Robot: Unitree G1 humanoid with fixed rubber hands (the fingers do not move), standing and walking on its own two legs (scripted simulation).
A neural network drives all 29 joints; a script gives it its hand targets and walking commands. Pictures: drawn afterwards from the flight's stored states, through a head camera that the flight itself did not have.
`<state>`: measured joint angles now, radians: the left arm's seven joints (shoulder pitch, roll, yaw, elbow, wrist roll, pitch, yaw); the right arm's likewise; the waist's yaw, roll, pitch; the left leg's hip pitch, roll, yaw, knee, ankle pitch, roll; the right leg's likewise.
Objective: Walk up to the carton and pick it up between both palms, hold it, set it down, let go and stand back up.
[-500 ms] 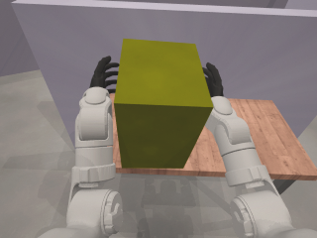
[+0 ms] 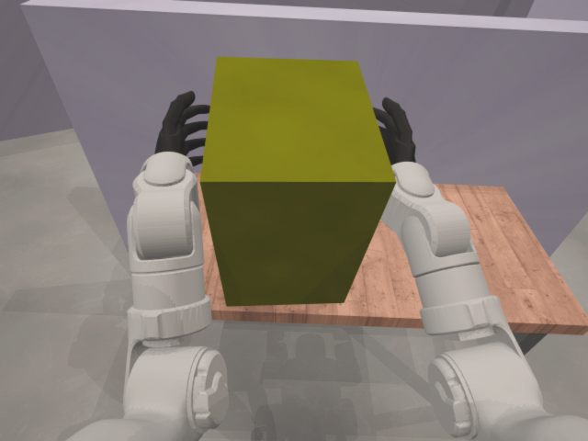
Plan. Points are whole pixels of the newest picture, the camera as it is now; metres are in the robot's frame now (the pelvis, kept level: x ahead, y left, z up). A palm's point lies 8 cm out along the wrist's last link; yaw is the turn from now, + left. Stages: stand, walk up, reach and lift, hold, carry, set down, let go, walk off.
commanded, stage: hold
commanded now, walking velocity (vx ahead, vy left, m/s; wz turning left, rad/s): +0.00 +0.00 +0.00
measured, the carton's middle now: (287, 192) +0.37 +0.01 +0.18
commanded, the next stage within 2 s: none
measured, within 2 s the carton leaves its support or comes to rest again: neither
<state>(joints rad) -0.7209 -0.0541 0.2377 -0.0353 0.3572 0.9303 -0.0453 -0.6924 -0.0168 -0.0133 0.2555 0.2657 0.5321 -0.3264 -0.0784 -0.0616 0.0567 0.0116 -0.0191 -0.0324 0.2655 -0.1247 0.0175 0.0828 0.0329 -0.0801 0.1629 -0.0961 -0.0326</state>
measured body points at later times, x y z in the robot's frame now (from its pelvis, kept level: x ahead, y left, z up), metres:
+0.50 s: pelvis +0.00 -0.01 +0.00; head -0.04 +0.02 +0.45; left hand +0.37 +0.14 +0.24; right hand +0.37 -0.12 +0.24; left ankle +0.03 +0.10 -0.75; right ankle +0.01 -0.09 -0.75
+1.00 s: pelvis +0.00 -0.01 +0.00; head -0.03 +0.02 +0.45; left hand +0.37 +0.15 +0.24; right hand +0.38 -0.12 +0.23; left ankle +0.03 +0.10 -0.75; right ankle +0.01 -0.09 -0.75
